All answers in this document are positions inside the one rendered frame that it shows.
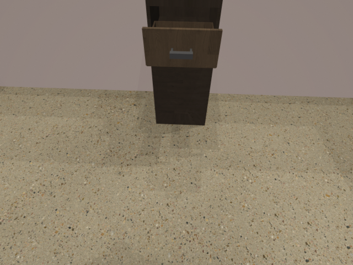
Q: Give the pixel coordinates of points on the handle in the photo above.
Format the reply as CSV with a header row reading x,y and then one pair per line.
x,y
181,54

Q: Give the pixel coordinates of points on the cabinet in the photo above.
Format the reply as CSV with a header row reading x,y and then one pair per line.
x,y
181,93

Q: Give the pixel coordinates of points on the drawer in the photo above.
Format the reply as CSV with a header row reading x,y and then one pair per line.
x,y
201,37

